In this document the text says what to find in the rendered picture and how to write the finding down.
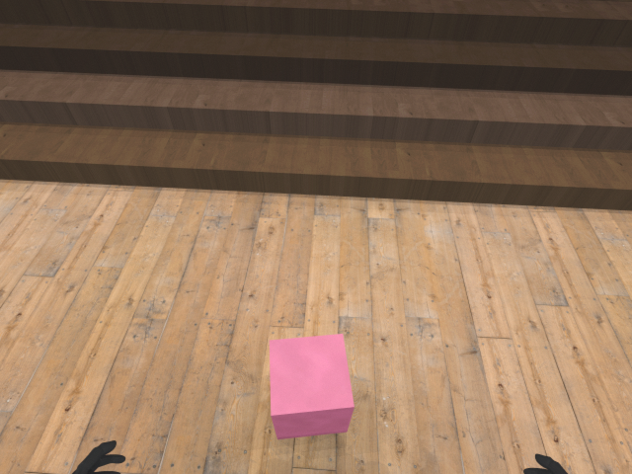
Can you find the left robot hand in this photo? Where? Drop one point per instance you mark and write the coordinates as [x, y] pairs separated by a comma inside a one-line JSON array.
[[97, 458]]

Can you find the carton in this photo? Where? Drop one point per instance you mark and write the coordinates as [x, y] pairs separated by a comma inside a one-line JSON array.
[[311, 391]]

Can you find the right robot hand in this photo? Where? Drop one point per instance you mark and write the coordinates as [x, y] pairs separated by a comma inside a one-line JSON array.
[[552, 467]]

